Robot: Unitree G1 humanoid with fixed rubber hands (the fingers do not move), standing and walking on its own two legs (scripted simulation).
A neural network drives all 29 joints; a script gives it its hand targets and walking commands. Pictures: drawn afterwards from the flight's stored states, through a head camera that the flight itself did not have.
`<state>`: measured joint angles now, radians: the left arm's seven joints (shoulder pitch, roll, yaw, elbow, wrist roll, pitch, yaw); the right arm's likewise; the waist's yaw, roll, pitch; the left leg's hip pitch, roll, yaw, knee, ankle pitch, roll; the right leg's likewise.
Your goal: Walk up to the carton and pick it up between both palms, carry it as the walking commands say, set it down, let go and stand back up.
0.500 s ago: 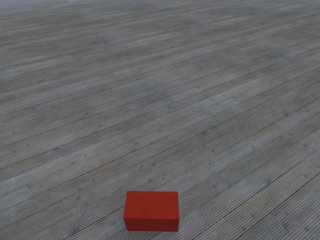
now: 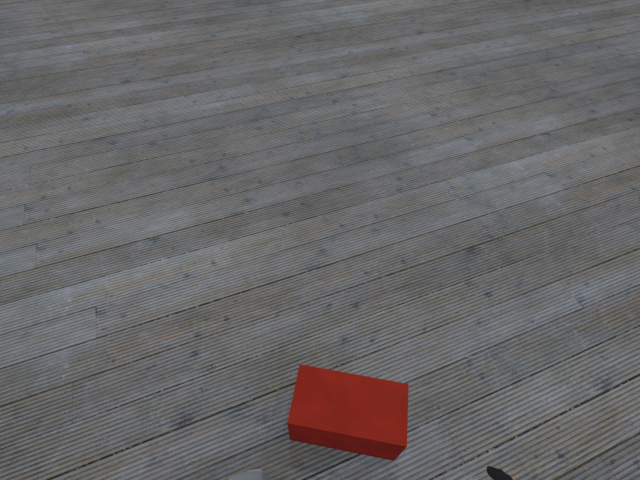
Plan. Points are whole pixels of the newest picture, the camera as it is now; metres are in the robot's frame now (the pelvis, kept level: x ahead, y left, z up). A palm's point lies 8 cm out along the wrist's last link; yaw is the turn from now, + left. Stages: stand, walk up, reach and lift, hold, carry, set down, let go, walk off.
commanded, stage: walk up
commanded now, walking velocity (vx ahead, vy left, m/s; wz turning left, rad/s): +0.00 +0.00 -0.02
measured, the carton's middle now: (347, 412) +0.38 -0.05 -0.66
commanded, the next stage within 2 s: stand in 0.86 s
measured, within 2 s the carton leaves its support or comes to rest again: neither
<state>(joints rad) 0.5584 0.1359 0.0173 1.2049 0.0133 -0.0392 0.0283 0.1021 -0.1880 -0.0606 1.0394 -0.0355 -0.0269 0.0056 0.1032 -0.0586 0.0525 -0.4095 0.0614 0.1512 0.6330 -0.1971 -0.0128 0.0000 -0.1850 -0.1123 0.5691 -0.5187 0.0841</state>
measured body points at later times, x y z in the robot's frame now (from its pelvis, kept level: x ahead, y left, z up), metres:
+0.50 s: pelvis +0.02 -0.04 +0.01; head +0.06 -0.08 +0.45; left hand +0.14 +0.19 -0.13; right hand +0.07 -0.29 -0.16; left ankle +0.01 +0.11 -0.66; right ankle +0.01 -0.10 -0.72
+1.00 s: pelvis +0.04 -0.06 +0.03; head +0.04 -0.05 +0.47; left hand +0.03 +0.15 -0.15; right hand +0.08 -0.28 -0.13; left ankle -0.03 +0.07 -0.72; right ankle +0.01 -0.10 -0.72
